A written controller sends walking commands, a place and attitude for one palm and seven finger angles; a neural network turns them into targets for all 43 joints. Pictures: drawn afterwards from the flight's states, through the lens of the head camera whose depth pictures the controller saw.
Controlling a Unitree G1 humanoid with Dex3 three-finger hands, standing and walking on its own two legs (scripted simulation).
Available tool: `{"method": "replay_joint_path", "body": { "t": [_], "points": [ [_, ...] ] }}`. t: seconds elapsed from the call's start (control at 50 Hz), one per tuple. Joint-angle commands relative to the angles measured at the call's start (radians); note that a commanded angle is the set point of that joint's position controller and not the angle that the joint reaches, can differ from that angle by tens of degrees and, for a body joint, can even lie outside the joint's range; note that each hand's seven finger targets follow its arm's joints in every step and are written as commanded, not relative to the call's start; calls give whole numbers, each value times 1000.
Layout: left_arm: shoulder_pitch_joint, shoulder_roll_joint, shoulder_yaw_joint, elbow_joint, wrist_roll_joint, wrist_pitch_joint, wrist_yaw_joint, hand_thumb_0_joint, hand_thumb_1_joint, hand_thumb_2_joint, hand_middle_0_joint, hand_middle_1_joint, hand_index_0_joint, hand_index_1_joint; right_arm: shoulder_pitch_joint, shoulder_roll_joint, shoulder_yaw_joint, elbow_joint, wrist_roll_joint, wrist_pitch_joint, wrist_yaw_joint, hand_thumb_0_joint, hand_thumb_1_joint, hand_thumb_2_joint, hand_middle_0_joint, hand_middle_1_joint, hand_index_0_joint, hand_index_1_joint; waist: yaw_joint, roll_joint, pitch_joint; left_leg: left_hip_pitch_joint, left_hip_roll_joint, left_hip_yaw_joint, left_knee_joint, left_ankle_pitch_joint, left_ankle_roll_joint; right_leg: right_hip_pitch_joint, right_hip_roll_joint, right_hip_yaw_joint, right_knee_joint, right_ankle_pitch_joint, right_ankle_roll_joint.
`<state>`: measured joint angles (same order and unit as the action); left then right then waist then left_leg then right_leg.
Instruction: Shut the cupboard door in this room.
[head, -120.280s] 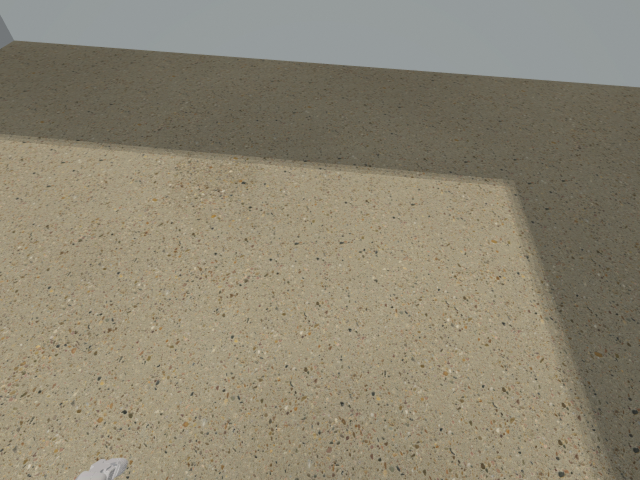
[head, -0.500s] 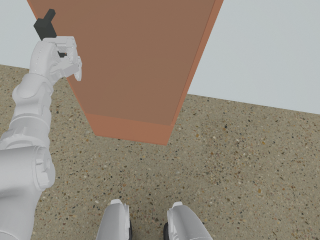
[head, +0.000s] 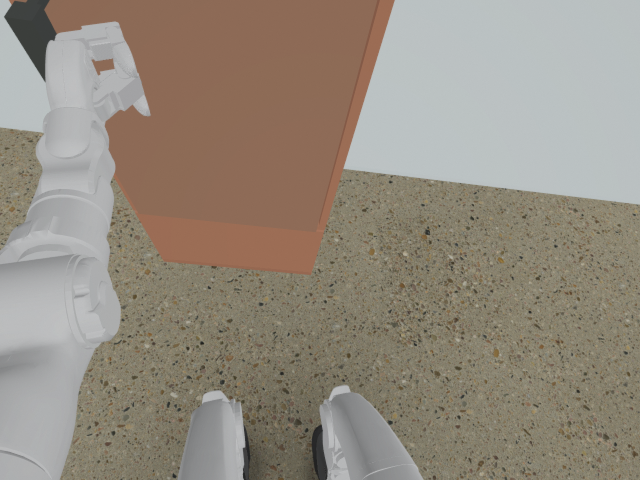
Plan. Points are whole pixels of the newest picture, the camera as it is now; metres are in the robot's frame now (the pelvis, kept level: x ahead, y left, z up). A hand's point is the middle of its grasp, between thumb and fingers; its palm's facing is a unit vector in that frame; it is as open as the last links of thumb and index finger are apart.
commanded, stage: pull the fist back off the door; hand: left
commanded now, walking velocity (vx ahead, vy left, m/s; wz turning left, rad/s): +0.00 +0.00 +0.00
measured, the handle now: (63, 56) +0.62 +0.23 +0.09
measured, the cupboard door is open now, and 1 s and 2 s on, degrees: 0 0 0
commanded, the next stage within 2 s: draw the hand back to the body in 0.56 s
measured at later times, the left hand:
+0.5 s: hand (125, 141) +0.49 +0.15 +0.10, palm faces +0.04 -1.00 -0.02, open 3.1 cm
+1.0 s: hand (93, 160) +0.42 +0.16 +0.15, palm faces +0.05 -1.00 -0.05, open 3.1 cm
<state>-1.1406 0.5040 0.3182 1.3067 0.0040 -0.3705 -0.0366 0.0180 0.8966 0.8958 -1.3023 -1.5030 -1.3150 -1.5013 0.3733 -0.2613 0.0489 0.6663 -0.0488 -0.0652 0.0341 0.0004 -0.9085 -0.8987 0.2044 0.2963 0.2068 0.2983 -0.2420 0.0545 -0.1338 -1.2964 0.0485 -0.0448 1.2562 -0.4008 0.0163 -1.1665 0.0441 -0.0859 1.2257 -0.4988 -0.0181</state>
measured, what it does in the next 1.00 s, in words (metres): rises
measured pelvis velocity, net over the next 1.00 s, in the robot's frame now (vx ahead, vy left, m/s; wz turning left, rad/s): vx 0.06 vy -0.02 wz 0.02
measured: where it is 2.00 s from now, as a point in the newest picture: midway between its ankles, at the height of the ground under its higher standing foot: outside the picture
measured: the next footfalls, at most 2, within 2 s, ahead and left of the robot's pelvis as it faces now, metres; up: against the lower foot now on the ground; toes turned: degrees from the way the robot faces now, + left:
none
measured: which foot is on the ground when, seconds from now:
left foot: down 0.00-1.00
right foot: down 0.00-1.00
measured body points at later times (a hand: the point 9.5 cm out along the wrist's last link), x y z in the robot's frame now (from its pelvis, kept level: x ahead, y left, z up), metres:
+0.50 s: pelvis +0.06 +0.00 +0.04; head +0.15 +0.00 +0.49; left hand +0.48 +0.21 +0.10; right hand +0.14 -0.27 -0.07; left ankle +0.09 +0.11 -0.62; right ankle +0.04 -0.12 -0.62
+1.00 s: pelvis +0.06 -0.02 +0.07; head +0.11 -0.03 +0.52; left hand +0.41 +0.21 +0.16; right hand +0.16 -0.26 -0.05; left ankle +0.09 +0.11 -0.62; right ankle +0.04 -0.12 -0.62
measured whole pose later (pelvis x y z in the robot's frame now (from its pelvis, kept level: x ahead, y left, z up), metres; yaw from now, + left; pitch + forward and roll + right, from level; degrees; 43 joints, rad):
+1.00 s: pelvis +0.06 -0.02 +0.07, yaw +1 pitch +12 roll +0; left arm -0.24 0.25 0.19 0.50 -0.21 -0.35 -0.13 0.02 0.89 0.90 -1.30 -1.50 -1.30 -1.50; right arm 0.33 -0.24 0.02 0.59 0.05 0.03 -0.01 0.01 -0.91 -0.90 0.20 0.30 0.20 0.30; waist -0.05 0.05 -0.13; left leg -0.74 0.04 0.02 0.92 -0.39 0.00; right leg -0.65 0.03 -0.02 0.93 -0.49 -0.03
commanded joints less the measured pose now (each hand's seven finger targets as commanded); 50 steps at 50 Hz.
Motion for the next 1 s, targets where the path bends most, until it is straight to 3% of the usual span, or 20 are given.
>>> {"method": "replay_joint_path", "body": {
  "t": [0.0, 0.08, 0.16, 0.2, 0.26, 0.3, 0.38, 0.42, 0.44, 0.46, 0.5, 0.56, 0.6, 0.64, 0.66, 0.7, 0.74, 0.82, 0.86, 0.98],
  "points": [
    [-327, 209, 76, -232, -53, -60, -41, 0, 900, 900, -1300, -1500, -1300, -1500, 167, -198, -77, -77, 11, 4, -8, 0, -900, -900, 200, 300, 200, 300, 44, 113, -506, 492, -15, -48, -183, -33, 18, 163, 10, 72, -236, 20, -11],
    [-168, 183, 94, -313, -66, -69, -40, 0, 900, 900, -1300, -1500, -1300, -1500, 168, -181, -88, -100, 21, 36, -2, 0, -900, -900, 200, 300, 200, 300, 72, 27, -475, 459, -16, -8, -189, 51, 23, 282, 13, 86, -262, 108, 1],
    [-84, 143, 98, -464, -96, -116, -42, 0, 900, 900, -1300, -1500, -1300, -1500, 167, -170, -111, -100, 27, 52, -4, 0, -900, -900, 200, 300, 200, 300, 96, 4, -528, 531, -21, 7, -201, 160, 20, 371, 13, 85, -260, 252, 5],
    [-54, 82, 57, -542, -108, -136, -45, 0, 900, 900, -1300, -1500, -1300, -1500, 156, -163, -117, -100, 30, 54, -5, 0, -900, -900, 200, 300, 200, 300, 96, 39, -528, 595, -25, 12, -204, 215, 20, 366, 12, 82, -261, 313, 5],
    [36, 40, 30, -592, -120, -146, -51, 0, 900, 900, -1300, -1500, -1300, -1500, 143, -156, -123, -94, 37, 63, -7, 0, -900, -900, 200, 300, 200, 300, 104, 23, -508, 633, -28, 16, -222, 249, 17, 394, 11, 77, -273, 362, 8],
    [103, 15, 12, -652, -130, -151, -54, 0, 900, 900, -1300, -1500, -1300, -1500, 128, -153, -127, -100, 40, 63, -10, 0, -900, -900, 200, 300, 200, 300, 117, 57, -513, 692, -30, 21, -223, 312, 16, 399, 11, 74, -271, 423, 3],
    [248, -72, -54, -706, -154, -141, -68, 0, 900, 900, -1300, -1500, -1300, -1500, 86, -140, -126, -109, 54, 66, -8, 0, -900, -900, 200, 300, 200, 300, 128, 36, -445, 734, -30, 24, -246, 360, 10, 407, 9, 63, -288, 478, 4],
    [313, -102, -75, -751, -160, -143, -67, 0, 900, 900, -1300, -1500, -1300, -1500, 66, -138, -129, -123, 59, 64, -10, 0, -900, -900, 200, 300, 200, 300, 141, 34, -452, 769, -29, 21, -252, 392, 7, 406, 7, 59, -286, 493, 3],
    [326, -142, -107, -765, -166, -141, -66, 0, 900, 900, -1300, -1500, -1300, -1500, 53, -132, -129, -125, 61, 63, -10, 0, -900, -900, 200, 300, 200, 300, 134, 32, -425, 779, -28, 23, -255, 390, 7, 397, 7, 56, -293, 491, 4],
    [349, -150, -111, -784, -170, -142, -64, 0, 900, 900, -1300, -1500, -1300, -1500, 42, -132, -129, -130, 63, 63, -10, 0, -900, -900, 200, 300, 200, 300, 141, 25, -415, 787, -29, 21, -260, 386, 5, 398, 7, 54, -296, 481, 3],
    [308, -145, -126, -814, -164, -152, -52, 0, 900, 900, -1300, -1500, -1300, -1500, 29, -134, -128, -130, 62, 61, -16, 0, -900, -900, 200, 300, 200, 300, 130, 23, -400, 786, -30, 17, -250, 382, 7, 389, 3, 61, -290, 484, 3],
    [255, -191, -166, -763, -146, -160, -34, 0, 900, 900, -1300, -1500, -1300, -1500, -3, -127, -124, -120, 59, 57, -20, 0, -900, -900, 200, 300, 200, 300, 116, 7, -352, 773, -29, 8, -251, 320, 0, 340, -2, 58, -292, 421, 4],
    [209, -151, -135, -744, -139, -171, -24, 0, 900, 900, -1300, -1500, -1300, -1500, -8, -133, -123, -116, 56, 53, -28, 0, -900, -900, 200, 300, 200, 300, 118, -19, -347, 750, -34, 4, -248, 284, 5, 342, -3, 64, -291, 395, 2],
    [184, -168, -149, -714, -131, -179, -23, 0, 900, 900, -1300, -1500, -1300, -1500, -32, -126, -117, -116, 54, 50, -30, 0, -900, -900, 200, 300, 200, 300, 120, 17, -373, 756, -36, 6, -245, 264, 0, 330, -8, 67, -286, 372, 1],
    [173, -151, -134, -698, -131, -182, -24, 0, 900, 900, -1300, -1500, -1300, -1500, -34, -127, -115, -113, 53, 49, -31, 0, -900, -900, 200, 300, 200, 300, 128, 4, -381, 748, -37, 3, -245, 257, -1, 338, -8, 67, -284, 365, -1],
    [266, -75, -68, -756, -139, -179, -30, 0, 900, 900, -1300, -1500, -1300, -1500, -43, -136, -115, -144, 54, 52, -33, 0, -900, -900, 200, 300, 200, 300, 178, 33, -474, 785, -41, 12, -258, 300, 1, 418, -5, 76, -283, 406, -5],
    [351, -79, -76, -817, -152, -152, -46, 0, 900, 900, -1300, -1500, -1300, -1500, -62, -125, -108, -172, 65, 59, -33, 0, -900, -900, 200, 300, 200, 300, 198, 43, -500, 815, -41, 23, -288, 334, -2, 487, -5, 75, -300, 449, -4],
    [511, -102, -93, -918, -196, -75, -71, 0, 900, 900, -1300, -1500, -1300, -1500, -78, -119, -97, -215, 85, 64, -40, 0, -900, -900, 200, 300, 200, 300, 206, -28, -423, 799, -41, 37, -354, 307, 9, 580, 0, 71, -367, 467, 5],
    [545, -99, -89, -961, -219, -48, -80, 0, 900, 900, -1300, -1500, -1300, -1500, -86, -117, -95, -220, 94, 61, -50, 0, -900, -900, 200, 300, 200, 300, 196, -87, -344, 762, -45, 49, -385, 246, 19, 619, -3, 82, -415, 444, 16],
    [686, -60, -54, -1065, -256, -19, -119, 0, 900, 900, -1300, -1500, -1300, -1500, -119, -117, -87, -224, 103, 33, -69, 0, -900, -900, 200, 300, 200, 300, 204, -89, -228, 766, -54, 59, -455, 160, 25, 669, -19, 109, -510, 343, 24]
  ]
}}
